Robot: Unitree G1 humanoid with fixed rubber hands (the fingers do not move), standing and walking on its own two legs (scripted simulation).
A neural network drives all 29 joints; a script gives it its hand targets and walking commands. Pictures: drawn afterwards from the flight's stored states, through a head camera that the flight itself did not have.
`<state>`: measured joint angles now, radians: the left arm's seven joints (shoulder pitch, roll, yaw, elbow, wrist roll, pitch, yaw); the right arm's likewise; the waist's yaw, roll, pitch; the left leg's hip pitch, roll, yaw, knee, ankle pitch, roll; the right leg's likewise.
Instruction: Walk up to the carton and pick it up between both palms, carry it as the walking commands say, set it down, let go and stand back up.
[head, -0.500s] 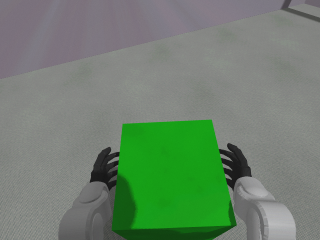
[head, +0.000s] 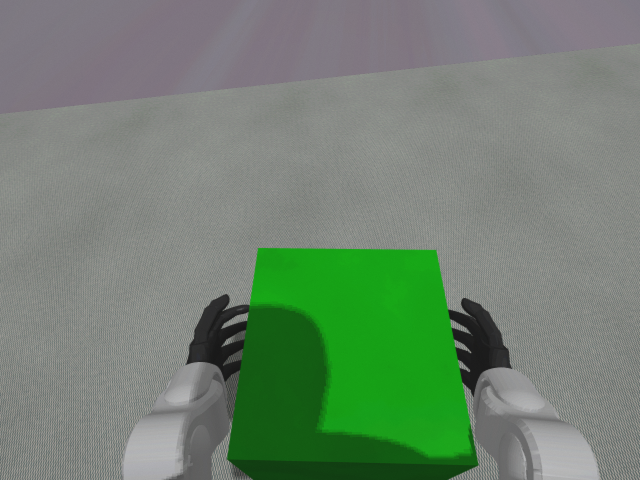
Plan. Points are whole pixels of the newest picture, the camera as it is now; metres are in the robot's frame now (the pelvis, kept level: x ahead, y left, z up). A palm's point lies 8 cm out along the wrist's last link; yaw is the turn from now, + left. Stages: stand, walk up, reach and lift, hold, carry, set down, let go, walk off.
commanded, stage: carry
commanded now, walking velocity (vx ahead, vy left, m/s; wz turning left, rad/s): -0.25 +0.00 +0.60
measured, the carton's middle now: (343, 379) +0.26 -0.01 +0.02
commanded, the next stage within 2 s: none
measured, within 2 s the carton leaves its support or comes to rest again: neither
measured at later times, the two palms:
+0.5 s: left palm out of the picture -0.04 +0.27 +0.06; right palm out of the picture +0.08 +0.01 +0.07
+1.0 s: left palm out of the picture -0.27 +0.24 +0.10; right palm out of the picture -0.10 +0.00 +0.09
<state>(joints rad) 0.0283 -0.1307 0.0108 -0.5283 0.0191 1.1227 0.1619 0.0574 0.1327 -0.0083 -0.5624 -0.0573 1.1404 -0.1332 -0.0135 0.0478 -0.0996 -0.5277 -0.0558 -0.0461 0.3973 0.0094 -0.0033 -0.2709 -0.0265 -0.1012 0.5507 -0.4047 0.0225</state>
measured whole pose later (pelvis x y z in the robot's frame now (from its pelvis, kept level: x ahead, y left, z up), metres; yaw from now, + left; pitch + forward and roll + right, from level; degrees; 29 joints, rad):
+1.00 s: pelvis -0.37 -0.01 +0.02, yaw +33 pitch +2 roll +4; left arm 0.10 -0.14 0.04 -0.55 0.03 1.13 0.16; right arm 0.06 0.13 0.03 -0.52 -0.05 1.16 -0.15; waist 0.00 -0.01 -0.02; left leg -0.66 -0.07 0.00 1.18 -0.30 -0.10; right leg -0.26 -0.16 -0.15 0.47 -0.24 0.01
